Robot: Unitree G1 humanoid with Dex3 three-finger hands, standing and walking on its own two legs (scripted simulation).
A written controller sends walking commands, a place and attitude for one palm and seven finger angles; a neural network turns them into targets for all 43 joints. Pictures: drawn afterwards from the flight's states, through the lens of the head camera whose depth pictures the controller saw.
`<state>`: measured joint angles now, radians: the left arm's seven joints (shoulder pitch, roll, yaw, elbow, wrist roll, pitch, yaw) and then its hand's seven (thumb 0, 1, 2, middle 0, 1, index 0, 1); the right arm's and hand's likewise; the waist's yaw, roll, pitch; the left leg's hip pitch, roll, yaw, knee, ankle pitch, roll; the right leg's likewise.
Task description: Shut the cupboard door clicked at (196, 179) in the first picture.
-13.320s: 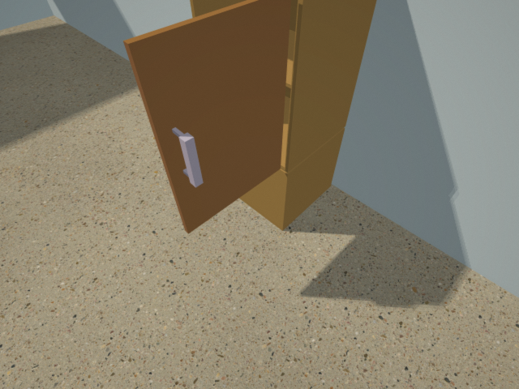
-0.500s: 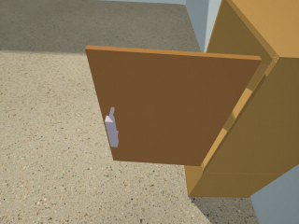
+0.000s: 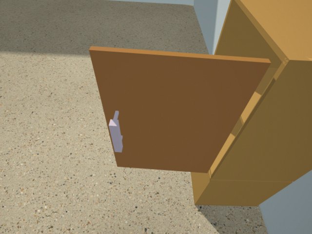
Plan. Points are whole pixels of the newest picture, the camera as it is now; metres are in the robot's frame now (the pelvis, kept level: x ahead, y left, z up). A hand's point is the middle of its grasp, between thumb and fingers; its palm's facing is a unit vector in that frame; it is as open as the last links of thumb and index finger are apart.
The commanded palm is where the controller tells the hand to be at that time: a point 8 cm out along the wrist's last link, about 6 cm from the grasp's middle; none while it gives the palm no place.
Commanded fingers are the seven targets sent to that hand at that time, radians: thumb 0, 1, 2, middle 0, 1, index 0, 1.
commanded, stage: raise the hand and make a fist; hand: left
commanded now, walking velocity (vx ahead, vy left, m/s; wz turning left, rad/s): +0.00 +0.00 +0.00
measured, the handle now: (117, 131) +0.42 +0.15 -0.03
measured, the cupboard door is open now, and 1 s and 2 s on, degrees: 87 87 87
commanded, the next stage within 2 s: bring the fist close to the handle in 1.94 s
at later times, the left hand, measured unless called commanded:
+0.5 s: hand out of the picture +0.11 +0.16 -0.10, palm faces +0.10 -0.99 -0.01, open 5.9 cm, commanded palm +0.11 +0.21 -0.06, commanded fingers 0.00 0.90 0.90 -0.64 -0.78 -0.64 -0.78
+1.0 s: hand (87, 217) +0.17 +0.18 -0.04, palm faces +0.05 -1.00 -0.05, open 3.6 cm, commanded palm +0.14 +0.23 -0.05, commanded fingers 0.00 0.90 0.90 -1.10 -1.28 -1.10 -1.28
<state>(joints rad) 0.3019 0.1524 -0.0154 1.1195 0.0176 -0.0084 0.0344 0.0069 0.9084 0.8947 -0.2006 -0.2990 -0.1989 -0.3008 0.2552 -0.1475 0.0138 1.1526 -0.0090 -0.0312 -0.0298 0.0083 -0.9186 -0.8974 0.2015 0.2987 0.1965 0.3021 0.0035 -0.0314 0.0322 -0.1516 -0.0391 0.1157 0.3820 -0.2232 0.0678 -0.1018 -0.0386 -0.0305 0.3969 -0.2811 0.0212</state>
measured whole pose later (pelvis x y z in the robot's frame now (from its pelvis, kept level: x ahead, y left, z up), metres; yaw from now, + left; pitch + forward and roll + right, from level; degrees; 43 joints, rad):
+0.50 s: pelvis -0.05 -0.05 -0.10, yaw +4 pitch +13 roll +0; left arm 0.48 0.22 0.17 0.20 -0.27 -0.53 -0.31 0.02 0.90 0.89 -0.47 -0.59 -0.47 -0.59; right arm 0.17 -0.29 -0.07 0.50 0.02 -0.26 0.00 0.01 -0.91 -0.90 0.20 0.30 0.20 0.30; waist 0.01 -0.06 -0.13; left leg -0.91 -0.01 0.00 1.19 -0.51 0.01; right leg -0.88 0.03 -0.11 1.18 -0.53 -0.09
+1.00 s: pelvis -0.03 -0.01 -0.10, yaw +3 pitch +17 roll -2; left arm 0.48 0.21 0.15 -0.09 -0.29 -0.46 -0.28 0.02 0.90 0.90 -0.92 -1.09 -0.92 -1.09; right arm 0.27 -0.24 -0.02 0.55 0.03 -0.20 -0.04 0.02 -0.91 -0.90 0.20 0.30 0.20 0.30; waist 0.01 0.04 -0.16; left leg -0.96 -0.02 0.02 1.20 -0.54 0.06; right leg -0.92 0.02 -0.09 1.16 -0.54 -0.04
